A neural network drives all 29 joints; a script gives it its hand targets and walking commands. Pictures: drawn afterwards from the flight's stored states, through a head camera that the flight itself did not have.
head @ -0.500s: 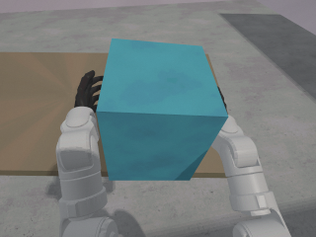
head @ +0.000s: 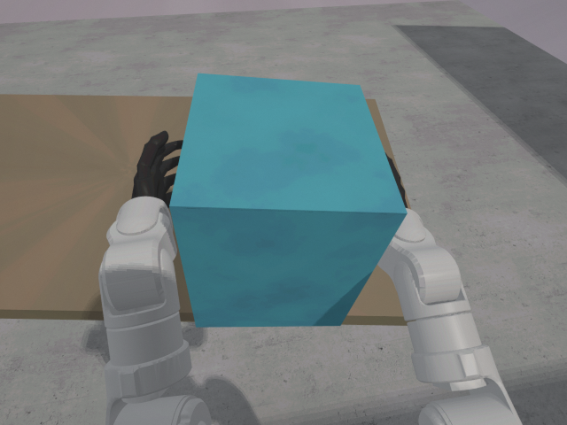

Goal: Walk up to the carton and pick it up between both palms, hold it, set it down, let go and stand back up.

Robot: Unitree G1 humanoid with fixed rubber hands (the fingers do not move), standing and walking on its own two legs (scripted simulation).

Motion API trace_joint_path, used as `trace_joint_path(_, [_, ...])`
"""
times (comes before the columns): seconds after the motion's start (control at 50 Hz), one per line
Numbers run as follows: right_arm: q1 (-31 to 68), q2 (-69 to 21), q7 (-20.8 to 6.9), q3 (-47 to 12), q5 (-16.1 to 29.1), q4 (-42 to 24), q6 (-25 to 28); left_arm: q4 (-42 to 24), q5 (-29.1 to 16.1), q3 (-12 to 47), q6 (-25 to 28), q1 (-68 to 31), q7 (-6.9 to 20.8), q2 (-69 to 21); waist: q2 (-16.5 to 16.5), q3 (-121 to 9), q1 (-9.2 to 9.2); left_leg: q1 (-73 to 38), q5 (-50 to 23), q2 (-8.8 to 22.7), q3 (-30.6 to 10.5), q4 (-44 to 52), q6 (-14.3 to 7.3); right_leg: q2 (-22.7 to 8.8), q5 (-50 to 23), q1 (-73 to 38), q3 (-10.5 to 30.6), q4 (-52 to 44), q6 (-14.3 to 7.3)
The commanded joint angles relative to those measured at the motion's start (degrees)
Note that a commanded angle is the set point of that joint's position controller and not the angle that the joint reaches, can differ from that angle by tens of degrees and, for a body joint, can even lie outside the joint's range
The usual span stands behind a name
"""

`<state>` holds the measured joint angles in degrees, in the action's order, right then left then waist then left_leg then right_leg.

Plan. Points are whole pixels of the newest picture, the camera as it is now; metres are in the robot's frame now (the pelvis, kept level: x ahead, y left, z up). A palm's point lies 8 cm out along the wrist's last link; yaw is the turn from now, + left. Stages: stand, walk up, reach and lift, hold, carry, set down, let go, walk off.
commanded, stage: hold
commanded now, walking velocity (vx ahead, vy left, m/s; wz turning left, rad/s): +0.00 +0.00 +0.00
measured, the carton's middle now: (275, 210) +0.36 +0.00 +0.15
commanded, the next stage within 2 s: none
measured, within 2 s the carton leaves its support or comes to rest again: neither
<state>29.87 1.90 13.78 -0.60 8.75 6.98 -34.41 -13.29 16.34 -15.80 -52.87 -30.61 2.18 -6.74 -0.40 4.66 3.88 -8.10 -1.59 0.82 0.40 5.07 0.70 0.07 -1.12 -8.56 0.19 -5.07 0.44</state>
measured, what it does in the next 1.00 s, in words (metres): stands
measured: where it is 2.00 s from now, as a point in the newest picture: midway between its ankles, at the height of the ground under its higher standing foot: outside the picture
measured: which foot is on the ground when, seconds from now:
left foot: down 0.00-1.00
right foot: down 0.00-1.00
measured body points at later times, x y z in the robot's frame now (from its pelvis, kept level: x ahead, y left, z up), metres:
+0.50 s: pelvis -0.01 +0.00 +0.00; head +0.00 +0.00 +0.45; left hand +0.36 +0.14 +0.19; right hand +0.35 -0.15 +0.15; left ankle +0.00 +0.13 -0.76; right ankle -0.01 -0.12 -0.76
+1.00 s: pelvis +0.00 +0.00 +0.00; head +0.00 +0.00 +0.45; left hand +0.36 +0.15 +0.18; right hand +0.36 -0.14 +0.14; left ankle +0.00 +0.13 -0.76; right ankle -0.01 -0.12 -0.76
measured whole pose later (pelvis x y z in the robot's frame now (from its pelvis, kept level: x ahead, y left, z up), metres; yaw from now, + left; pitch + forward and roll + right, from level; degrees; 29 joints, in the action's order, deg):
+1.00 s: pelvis +0.00 +0.00 +0.00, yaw +0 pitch -5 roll +0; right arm 28.1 2.1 14.4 -1.5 8.9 4.6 -34.4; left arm -15.2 16.2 -15.3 -53.5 -29.1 2.7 -6.9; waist 0.0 5.7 4.3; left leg -8.8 -1.5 0.5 0.2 5.1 0.5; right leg -0.2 -0.9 -9.3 0.0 -5.0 0.7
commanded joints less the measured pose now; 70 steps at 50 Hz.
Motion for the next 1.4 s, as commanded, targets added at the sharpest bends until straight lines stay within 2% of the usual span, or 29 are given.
trace_joint_path(0.0, [36.2, -21.8, -4.0, -19.4, 5.8, -18.3, 5.2, -4.8, -9.6, 22.8, -0.1, -23.2, 8.5, -20.3, 1.2, -26.0, 0.88, -7.9, -18.3, -2.1, 0.3, -3.9, 0.3, 1.9, -19.5, -9.3, -0.1, 5.3, 4.2])
trace_joint_path(0.16, [36.6, -20.4, -3.8, -20.0, 6.3, -22.3, 4.9, -7.5, -10.4, 24.3, -1.1, -22.1, 8.8, -19.9, 0.7, -26.4, 1.41, -9.0, -21.5, -1.9, -0.1, -4.3, 0.9, 2.2, -20.3, -8.9, -0.5, 4.9, 4.1])
trace_joint_path(0.22, [36.9, -19.6, -4.4, -19.2, 6.1, -21.8, 4.8, -7.9, -10.4, 24.5, -1.2, -23.2, 8.5, -19.5, 1.3, -25.5, 1.29, -9.2, -19.2, -1.5, -0.1, -4.0, 0.9, 2.3, -15.9, -6.5, -0.6, 4.3, 3.8])
trace_joint_path(0.32, [38.3, -19.0, -5.4, -17.2, 4.8, -19.9, 5.1, -4.7, -9.4, 22.8, -0.9, -24.3, 8.1, -19.4, 0.7, -23.6, 0.4, -7.5, -11.7, -0.9, 0.4, -2.9, 0.0, 2.0, -7.9, -3.7, -0.8, 3.3, 3.7])
trace_joint_path(0.4, [39.4, -19.6, -5.9, -16.7, 4.3, -18.5, 5.3, -3.4, -8.7, 22.0, -0.2, -25.7, 7.7, -20.0, 0.9, -24.2, -0.16, -6.9, -8.9, -0.8, 0.6, -2.2, -0.5, 1.9, -5.9, -3.5, -0.8, 3.3, 3.6])
trace_joint_path(0.58, [38.6, -21.2, -5.5, -18.2, 4.4, -17.1, 5.7, -3.2, -8.2, 21.2, 0.5, -25.3, 7.8, -20.0, 0.4, -26.0, -0.32, -7.1, -12.5, -1.6, 0.9, -2.4, -0.8, 1.7, -12.6, -7.2, -0.3, 4.3, 4.2])
trace_joint_path(0.68, [38.1, -21.5, -4.8, -18.4, 4.4, -16.9, 5.8, -2.9, -8.6, 21.2, 0.8, -25.1, 8.4, -19.8, -0.1, -24.2, 0.01, -5.6, -12.0, -1.7, 0.8, -2.1, -1.0, 1.5, -13.6, -8.2, -0.1, 4.6, 4.4])
trace_joint_path(0.92, [37.5, -21.9, -4.2, -20.8, 5.8, -20.5, 5.8, -6.2, -10.2, 23.5, 0.9, -24.1, 8.2, -20.2, -0.1, -27.8, 0.4, -7.9, -17.4, -1.8, 0.1, -3.2, -0.5, 1.8, -18.7, -9.2, -0.3, 5.5, 4.2])
trace_joint_path(1.04, [35.5, -20.4, -4.2, -19.6, 5.4, -19.9, 5.2, -6.6, -10.0, 24.2, 0.0, -23.1, 8.4, -19.8, 1.1, -25.4, 1.17, -8.7, -18.0, -1.6, 0.1, -3.6, 0.3, 2.0, -16.3, -7.0, -0.5, 4.3, 3.8])
trace_joint_path(1.18, [36.3, -19.5, -4.7, -18.3, 5.5, -19.5, 5.2, -6.7, -9.5, 23.8, -0.7, -23.6, 8.2, -19.5, 2.1, -24.1, 0.65, -9.0, -16.1, -1.4, 0.3, -3.4, 0.5, 2.2, -12.3, -5.1, -0.6, 3.6, 3.5])
trace_joint_path(1.38, [39.1, -20.0, -5.7, -17.5, 4.0, -18.2, 5.9, -3.2, -8.7, 22.0, 0.6, -25.8, 7.7, -20.1, 0.0, -24.7, -0.1, -7.0, -9.8, -1.1, 0.7, -2.2, -0.9, 1.9, -7.3, -4.4, -0.7, 3.6, 3.8])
